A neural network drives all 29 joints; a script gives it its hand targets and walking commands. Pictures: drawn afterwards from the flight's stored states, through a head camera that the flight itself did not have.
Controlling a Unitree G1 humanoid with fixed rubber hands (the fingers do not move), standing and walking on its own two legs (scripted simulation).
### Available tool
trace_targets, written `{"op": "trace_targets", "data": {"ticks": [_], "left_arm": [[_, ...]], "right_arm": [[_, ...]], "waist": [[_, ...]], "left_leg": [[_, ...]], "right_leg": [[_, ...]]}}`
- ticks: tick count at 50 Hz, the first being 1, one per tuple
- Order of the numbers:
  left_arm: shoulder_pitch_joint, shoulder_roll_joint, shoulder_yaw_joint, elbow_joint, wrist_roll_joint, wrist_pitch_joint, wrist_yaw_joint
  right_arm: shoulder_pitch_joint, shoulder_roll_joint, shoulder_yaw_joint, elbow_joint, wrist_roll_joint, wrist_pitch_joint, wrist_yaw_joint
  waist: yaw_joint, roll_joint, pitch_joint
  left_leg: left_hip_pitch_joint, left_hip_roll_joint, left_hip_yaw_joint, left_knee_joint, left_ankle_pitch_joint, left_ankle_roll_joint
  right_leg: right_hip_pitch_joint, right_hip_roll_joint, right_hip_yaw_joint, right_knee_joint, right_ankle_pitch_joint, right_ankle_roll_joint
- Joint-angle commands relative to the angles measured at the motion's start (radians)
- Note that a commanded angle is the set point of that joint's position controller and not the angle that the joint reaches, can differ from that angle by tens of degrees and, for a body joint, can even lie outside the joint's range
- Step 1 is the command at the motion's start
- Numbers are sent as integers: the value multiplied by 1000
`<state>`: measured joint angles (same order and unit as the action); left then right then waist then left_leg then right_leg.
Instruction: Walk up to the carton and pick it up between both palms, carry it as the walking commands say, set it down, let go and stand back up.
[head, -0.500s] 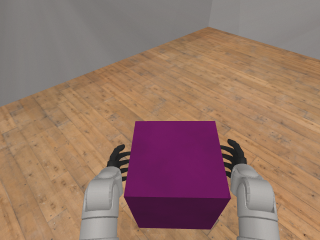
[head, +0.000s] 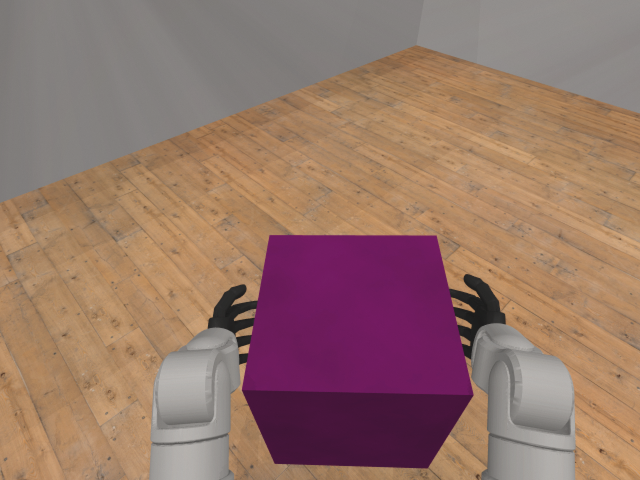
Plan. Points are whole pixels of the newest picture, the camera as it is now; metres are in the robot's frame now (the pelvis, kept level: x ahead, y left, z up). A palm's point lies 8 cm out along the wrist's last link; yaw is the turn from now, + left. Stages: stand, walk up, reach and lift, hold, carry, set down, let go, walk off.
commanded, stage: carry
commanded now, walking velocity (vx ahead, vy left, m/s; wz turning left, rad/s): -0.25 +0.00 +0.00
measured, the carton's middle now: (351, 355) +0.30 -0.01 +0.01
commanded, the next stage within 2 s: none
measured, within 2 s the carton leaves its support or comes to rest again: neither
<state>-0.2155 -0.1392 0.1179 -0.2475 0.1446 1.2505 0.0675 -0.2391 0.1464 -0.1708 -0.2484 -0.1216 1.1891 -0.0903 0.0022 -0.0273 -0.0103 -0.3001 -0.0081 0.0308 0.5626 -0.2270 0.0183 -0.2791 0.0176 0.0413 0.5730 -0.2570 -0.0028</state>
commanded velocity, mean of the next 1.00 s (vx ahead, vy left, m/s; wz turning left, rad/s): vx -0.25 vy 0.00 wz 0.00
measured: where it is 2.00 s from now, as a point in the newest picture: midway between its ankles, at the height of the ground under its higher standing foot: outside the picture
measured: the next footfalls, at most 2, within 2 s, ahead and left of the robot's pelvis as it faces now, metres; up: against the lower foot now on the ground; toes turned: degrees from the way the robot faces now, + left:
left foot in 0.56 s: -0.07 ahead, +0.12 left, +0.00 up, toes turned +2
right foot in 1.02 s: -0.21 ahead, -0.12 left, +0.00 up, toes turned -3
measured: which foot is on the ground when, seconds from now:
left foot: down 0.00-0.28, up 0.30-0.54, down 0.56-1.00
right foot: down 0.00-0.58, up 0.60-1.00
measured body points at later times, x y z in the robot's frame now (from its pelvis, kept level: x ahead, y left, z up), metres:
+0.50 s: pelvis -0.08 +0.01 +0.00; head -0.04 +0.01 +0.45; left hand +0.22 +0.15 +0.07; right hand +0.23 -0.15 +0.08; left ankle -0.09 +0.12 -0.69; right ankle -0.04 -0.14 -0.73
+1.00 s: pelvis -0.24 +0.03 -0.01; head -0.23 +0.04 +0.44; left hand +0.05 +0.17 +0.07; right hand +0.06 -0.13 +0.09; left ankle -0.11 +0.12 -0.73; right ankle -0.26 -0.12 -0.72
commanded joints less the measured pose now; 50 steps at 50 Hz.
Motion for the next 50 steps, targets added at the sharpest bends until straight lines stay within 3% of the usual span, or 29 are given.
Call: {"op": "trace_targets", "data": {"ticks": [1,4,6,8,9,12,13,14,15,18,20,22,24,25,26,27,28,29,30,31,32,33,34,36,40,45,48,49,50], "left_arm": [[-679,-853,-719,-243,-470,-17,-221],[-669,-877,-726,-209,-469,-7,-224],[-650,-893,-716,-193,-472,-8,-225],[-702,-887,-720,-245,-489,-17,-229],[-637,-895,-706,-186,-478,-7,-230],[-628,-904,-718,-179,-510,-16,-247],[-662,-904,-708,-191,-510,-19,-245],[-582,-907,-694,-158,-495,-17,-242],[-566,-911,-696,-182,-492,-24,-245],[-645,-899,-725,-314,-488,-53,-236],[-645,-904,-720,-304,-480,-52,-228],[-662,-898,-725,-342,-480,-52,-222],[-543,-866,-704,-317,-448,-50,-213],[-478,-870,-692,-254,-431,-40,-215],[-500,-873,-707,-260,-441,-42,-210],[-483,-857,-716,-268,-442,-44,-207],[-482,-868,-703,-233,-426,-43,-204],[-491,-877,-730,-241,-439,-50,-208],[-494,-893,-742,-255,-454,-58,-207],[-523,-900,-750,-275,-460,-66,-207],[-561,-909,-773,-306,-470,-73,-209],[-515,-918,-749,-273,-461,-78,-209],[-594,-924,-765,-306,-472,-79,-200],[-535,-887,-760,-279,-443,-74,-193],[-589,-878,-776,-310,-452,-64,-177],[-494,-864,-753,-204,-429,-53,-194],[-480,-873,-723,-154,-431,-46,-212],[-473,-878,-721,-152,-430,-50,-219],[-503,-891,-717,-152,-443,-53,-228]], "right_arm": [[-581,971,782,-91,462,58,262],[-570,964,753,-69,441,69,269],[-565,951,757,-86,451,65,267],[-581,963,761,-93,454,64,268],[-485,954,750,-31,424,76,263],[-499,947,760,-74,420,62,250],[-516,973,759,-74,427,60,243],[-483,959,744,-77,424,58,242],[-500,966,763,-100,439,50,244],[-539,968,784,-148,460,24,252],[-591,963,795,-216,464,12,240],[-553,979,798,-188,475,23,239],[-403,953,775,-136,448,30,238],[-434,950,782,-141,446,35,236],[-387,937,771,-104,434,41,243],[-381,924,769,-105,436,34,248],[-363,936,758,-89,422,32,254],[-347,933,753,-111,419,17,260],[-351,934,753,-142,423,15,266],[-364,949,753,-139,431,12,275],[-361,929,743,-137,418,7,279],[-422,918,754,-188,436,6,279],[-420,925,729,-153,434,6,276],[-360,906,711,-109,416,9,282],[-294,904,669,-36,403,24,290],[-278,878,684,-24,369,25,286],[-326,894,721,-50,384,26,283],[-336,895,742,-62,386,25,283],[-367,902,747,-77,384,20,279]], "waist": [[-1,35,-191],[-2,121,-188],[-4,224,-224],[-7,200,-222],[10,229,-223],[12,34,-253],[4,-125,-328],[10,-200,-343],[20,-222,-335],[15,-54,-337],[3,-148,-347],[0,-165,-336],[2,-203,-397],[-6,-234,-428],[-9,-143,-438],[-5,-22,-482],[-12,169,-499],[-24,324,-471],[-23,218,-449],[-20,178,-400],[-19,191,-368],[-15,146,-360],[-7,211,-354],[1,207,-347],[-4,258,-374],[-10,307,-374],[-2,257,-354],[4,215,-318],[3,95,-286]], "left_leg": [[-1,137,-120,-22,-9,33],[-75,253,-251,-190,-109,85],[-124,352,-289,-254,14,182],[-192,379,-279,-251,-6,208],[-186,335,-221,-205,18,178],[-40,197,-127,47,254,56],[-104,131,-78,192,150,0],[-210,59,-19,292,-126,-33],[-285,20,-10,439,-304,-34],[-274,0,-53,532,-305,-35],[-248,9,-20,465,-282,-31],[-182,6,3,323,-270,-34],[-159,-6,14,117,-239,-38],[-103,1,10,-15,-120,-39],[-11,51,-9,-155,118,-35],[149,154,-100,-108,502,-11],[338,280,-220,-6,1047,56],[356,440,-336,-46,1311,172],[302,463,-282,-49,1232,226],[202,417,-223,-75,1011,218],[150,401,-245,-112,791,219],[142,366,-223,-123,688,205],[126,325,-197,-115,684,178],[147,292,-202,-110,678,150],[238,318,-238,-130,735,133],[85,309,-213,-228,220,114],[-46,287,-218,-272,-41,80],[-88,262,-201,-270,-157,43],[-148,196,-143,-201,-213,13]], "right_leg": [[-164,-176,133,-118,40,-39],[-132,-75,26,41,-142,-4],[-72,-21,-50,332,-196,8],[-44,-34,-71,407,-270,3],[-33,-50,-70,321,-239,-5],[-26,-113,73,-109,145,-36],[78,-265,233,-141,502,-83],[161,-388,337,-133,876,-153],[224,-408,318,-118,1085,-189],[151,-356,259,-112,855,-176],[134,-313,179,-103,828,-151],[122,-280,143,-104,786,-125],[266,-259,110,-34,984,-119],[289,-230,83,-11,1005,-80],[234,-198,42,53,932,-48],[95,-150,18,95,634,-3],[-135,-87,-33,206,183,44],[-304,-18,-56,413,-360,48],[-293,-21,-21,537,-420,51],[-266,-19,-35,563,-384,52],[-294,-21,-40,630,-352,50],[-297,-25,-50,675,-314,61],[-292,-31,-62,666,-299,61],[-272,-14,-77,604,-291,72],[-259,0,-103,465,-323,62],[-105,-11,-141,258,-251,38],[30,9,-157,88,-170,11],[54,-11,-95,-24,-143,-9],[50,-85,43,-152,-140,-32]]}}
